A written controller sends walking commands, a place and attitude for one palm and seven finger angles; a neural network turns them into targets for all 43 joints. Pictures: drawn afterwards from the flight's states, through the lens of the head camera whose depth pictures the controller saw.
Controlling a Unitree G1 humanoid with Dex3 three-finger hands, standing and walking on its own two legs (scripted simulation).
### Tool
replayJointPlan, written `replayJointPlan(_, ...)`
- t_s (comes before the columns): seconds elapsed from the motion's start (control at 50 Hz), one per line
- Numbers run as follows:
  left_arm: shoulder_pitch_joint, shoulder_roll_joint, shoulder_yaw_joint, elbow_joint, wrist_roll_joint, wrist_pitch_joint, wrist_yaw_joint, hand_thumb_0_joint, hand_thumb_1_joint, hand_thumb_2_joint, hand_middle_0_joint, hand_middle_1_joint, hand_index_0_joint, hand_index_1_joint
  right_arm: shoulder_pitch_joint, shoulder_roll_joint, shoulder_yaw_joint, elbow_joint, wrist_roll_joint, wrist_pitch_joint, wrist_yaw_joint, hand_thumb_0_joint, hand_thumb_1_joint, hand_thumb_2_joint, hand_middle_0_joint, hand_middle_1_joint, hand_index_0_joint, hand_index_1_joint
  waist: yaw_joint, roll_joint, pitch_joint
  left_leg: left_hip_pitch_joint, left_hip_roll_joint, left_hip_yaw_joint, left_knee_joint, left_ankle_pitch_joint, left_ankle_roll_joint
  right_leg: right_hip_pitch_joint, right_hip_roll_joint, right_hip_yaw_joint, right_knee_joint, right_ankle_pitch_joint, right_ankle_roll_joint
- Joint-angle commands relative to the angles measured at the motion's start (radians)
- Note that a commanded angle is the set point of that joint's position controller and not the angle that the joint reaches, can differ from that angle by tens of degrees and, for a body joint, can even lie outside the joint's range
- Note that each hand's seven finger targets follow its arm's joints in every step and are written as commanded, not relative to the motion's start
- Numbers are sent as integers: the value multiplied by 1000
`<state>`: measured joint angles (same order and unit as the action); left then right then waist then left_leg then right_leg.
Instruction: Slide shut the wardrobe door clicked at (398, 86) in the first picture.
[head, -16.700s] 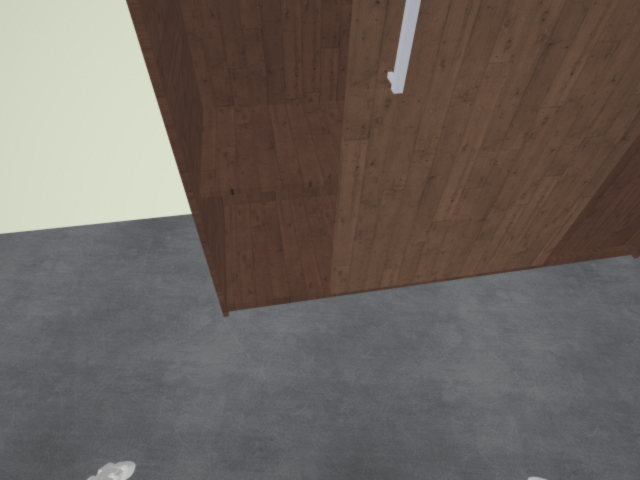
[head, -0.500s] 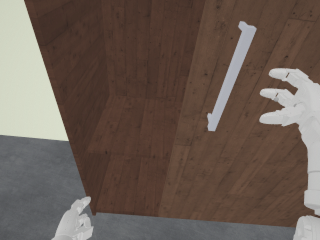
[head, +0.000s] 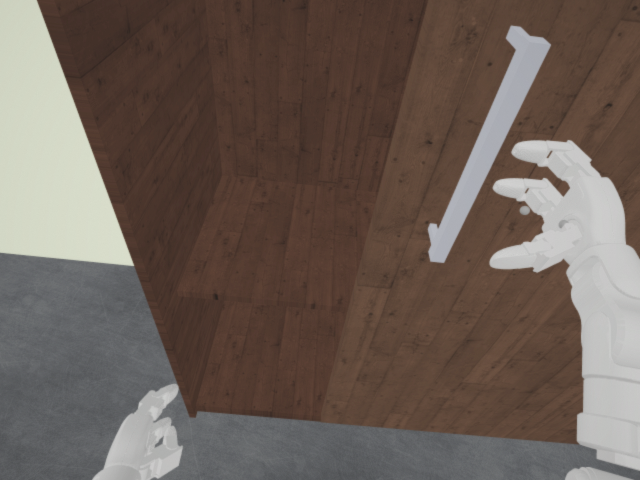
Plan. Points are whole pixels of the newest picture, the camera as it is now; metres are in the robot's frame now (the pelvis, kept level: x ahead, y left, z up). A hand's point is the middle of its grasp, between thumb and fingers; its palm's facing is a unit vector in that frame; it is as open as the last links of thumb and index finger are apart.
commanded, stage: move the hooked fingers beside the handle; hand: right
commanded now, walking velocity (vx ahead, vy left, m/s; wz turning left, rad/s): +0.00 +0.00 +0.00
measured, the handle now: (470, 163) +0.43 -0.14 +0.23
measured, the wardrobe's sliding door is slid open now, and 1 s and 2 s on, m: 0.37 0.37 0.37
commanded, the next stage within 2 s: none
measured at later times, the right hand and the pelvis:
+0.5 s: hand (567, 167) +0.35 -0.20 +0.28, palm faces +0.08 +1.00 -0.04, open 13.9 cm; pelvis +0.00 -0.01 +0.00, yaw +0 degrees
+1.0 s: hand (524, 220) +0.36 -0.20 +0.20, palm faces +0.04 +1.00 -0.07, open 14.0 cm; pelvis -0.01 -0.01 +0.00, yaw -1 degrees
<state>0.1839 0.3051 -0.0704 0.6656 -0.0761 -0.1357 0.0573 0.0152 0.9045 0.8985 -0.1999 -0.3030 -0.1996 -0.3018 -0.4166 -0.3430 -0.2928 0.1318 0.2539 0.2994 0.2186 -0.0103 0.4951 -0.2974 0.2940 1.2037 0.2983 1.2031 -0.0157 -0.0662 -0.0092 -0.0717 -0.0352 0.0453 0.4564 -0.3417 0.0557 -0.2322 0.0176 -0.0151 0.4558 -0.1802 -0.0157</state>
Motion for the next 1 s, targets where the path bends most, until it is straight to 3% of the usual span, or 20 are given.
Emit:
replayJointPlan(0.0, -162, 89, 33, -138, 13, -70, 6, 0, 900, 900, -200, -300, -200, -300, -540, -381, -209, -313, 9, -140, -54, 0, 500, -300, 300, 1200, 300, 1200, -30, -13, -403, -30, 37, -36, -37, 560, -36, 338, -5, 53, 14, 314, -45)
replayJointPlan(0.08, -158, 109, 43, -89, -15, -21, 5, 0, 900, 900, -200, -300, -200, -300, -361, -240, -67, 130, -2, 66, -16, 0, 500, -300, 300, 1200, 300, 1200, -23, 118, -79, -134, 47, -42, -94, 451, -54, 137, 0, 37, -12, 138, -42)
replayJointPlan(0.14, -166, 109, 38, -120, -36, -3, 2, 0, 900, 900, -200, -300, -200, -300, -346, -151, 50, 167, -7, 133, 33, 0, 500, -300, 300, 1200, 300, 1200, 6, 95, -41, -198, 51, -49, -107, 368, -68, 127, -4, 42, -6, 76, -44)
replayJointPlan(0.18, -179, 94, 39, -151, -33, -19, -5, 0, 900, 900, -200, -300, -200, -300, -454, -85, 116, -2, 5, 82, 45, 0, 500, -300, 300, 1200, 300, 1200, 21, 89, -121, -191, 47, -39, -88, 396, -56, 185, -2, 51, 10, 114, -50)
replayJointPlan(0.26, -180, 95, 32, -186, -4, -63, 2, 0, 900, 900, -200, -300, -200, -300, -720, -288, -64, -501, 32, -116, -22, 0, 500, -300, 300, 1200, 300, 1200, 3, -29, -442, -111, 36, -28, -46, 443, -18, 415, -4, 92, 17, 275, -40)
replayJointPlan(0.32, -161, 84, 25, -151, 21, -75, 5, 0, 900, 900, -200, -300, -200, -300, -614, -364, -183, -525, 20, -169, -95, 0, 500, -300, 300, 1200, 300, 1200, -30, -41, -522, -55, 31, -20, -22, 474, -16, 454, -18, 96, 11, 367, -25)
replayJointPlan(0.38, -173, 87, 35, -105, 20, -39, 2, 0, 900, 900, -200, -300, -200, -300, -467, -329, -175, -213, -5, -64, -117, 0, 500, -300, 300, 1200, 300, 1200, -48, 27, -351, -40, 30, -23, -60, 458, -20, 310, -15, 71, -18, 281, -26)
replayJointPlan(0.44, -182, 94, 24, -84, -11, 21, 11, 0, 900, 900, -200, -300, -200, -300, -311, -194, -33, 152, -7, 113, -71, 0, 500, -300, 300, 1200, 300, 1200, -13, 166, -3, -158, 37, -30, -135, 301, -42, 109, -14, 40, -54, 60, -29)
replayJointPlan(0.46, -179, 102, 24, -93, -19, 28, 13, 0, 900, 900, -200, -300, -200, -300, -305, -156, 17, 199, -5, 138, -49, 0, 500, -300, 300, 1200, 300, 1200, -2, 170, 27, -183, 38, -35, -150, 255, -46, 94, -12, 43, -57, 23, -31)
replayJointPlan(0.5, -186, 108, 30, -116, -35, 31, 6, 0, 900, 900, -200, -300, -200, -300, -334, -134, 59, 209, -8, 177, -11, 0, 500, -300, 300, 1200, 300, 1200, 0, 127, -8, -185, 44, -37, -138, 284, -45, 115, -12, 47, -47, 44, -37)
replayJointPlan(0.54, -182, 97, 31, -143, -30, 14, 3, 0, 900, 900, -200, -300, -200, -300, -449, -114, 85, 83, 2, 130, 12, 0, 500, -300, 300, 1200, 300, 1200, 16, 97, -63, -200, 44, -36, -124, 285, -40, 159, -10, 60, -31, 53, -40)
replayJointPlan(0.58, -181, 87, 30, -170, -19, -18, 7, 0, 900, 900, -200, -300, -200, -300, -616, -159, 62, -187, 24, 5, 4, 0, 500, -300, 300, 1200, 300, 1200, 28, 67, -199, -167, 42, -39, -108, 315, -28, 240, -8, 69, -13, 98, -44)
replayJointPlan(0.62, -177, 92, 27, -186, -4, -45, 11, 0, 900, 900, -200, -300, -200, -300, -771, -329, -76, -471, 26, -123, -30, 0, 500, -300, 300, 1200, 300, 1200, 9, -52, -408, -106, 36, -44, -86, 370, -17, 391, -5, 83, -5, 203, -38)
replayJointPlan(0.66, -153, 89, 26, -168, 12, -71, 14, 0, 900, 900, -200, -300, -200, -300, -744, -371, -147, -564, 23, -197, -69, 0, 500, -300, 300, 1200, 300, 1200, -7, -111, -540, -78, 32, -32, -53, 396, -12, 495, -19, 100, -2, 299, -23)
replayJointPlan(0.72, -158, 83, 28, -111, 17, -71, 14, 0, 900, 900, -200, -300, -200, -300, -635, -321, -133, -336, 3, -165, -105, 0, 500, -300, 300, 1200, 300, 1200, -8, -51, -414, -82, 26, -22, -82, 358, -18, 410, -26, 96, -25, 232, -19)
replayJointPlan(0.78, -153, 110, 41, -58, -6, -25, 12, 0, 900, 900, -200, -300, -200, -300, -423, -283, -100, 140, -2, 27, -83, 0, 500, -300, 300, 1200, 300, 1200, -28, 113, -97, -121, 32, -30, -139, 291, -26, 155, -7, 61, -59, 75, -31)
replayJointPlan(0.82, -146, 106, 34, -72, -22, 2, 15, 0, 900, 900, -200, -300, -200, -300, -341, -146, 34, 268, -7, 97, -41, 0, 500, -300, 300, 1200, 300, 1200, 2, 144, 27, -186, 37, -39, -168, 215, -44, 98, -11, 45, -66, -6, -31)
replayJointPlan(0.9, -160, 105, 40, -124, -36, -2, -5, 0, 900, 900, -200, -300, -200, -300, -411, -123, 76, 186, 4, 114, 16, 0, 500, -300, 300, 1200, 300, 1200, 5, 100, -59, -186, 45, -43, -137, 280, -43, 134, -7, 52, -38, 40, -41)
replayJointPlan(0.94, -162, 98, 42, -160, -23, -29, -3, 0, 900, 900, -200, -300, -200, -300, -582, -174, 41, -83, 20, 2, 6, 0, 500, -300, 300, 1200, 300, 1200, 14, 90, -199, -156, 41, -42, -113, 324, -32, 215, -1, 62, -22, 91, -44)
replayJointPlan(0.98, -178, 83, 28, -183, -11, -59, 0, 0, 900, 900, -200, -300, -200, -300, -781, -269, -16, -455, 29, -143, -33, 0, 500, -300, 300, 1200, 300, 1200, 13, -9, -354, -118, 34, -45, -94, 369, -23, 345, -6, 73, -9, 182, -44)
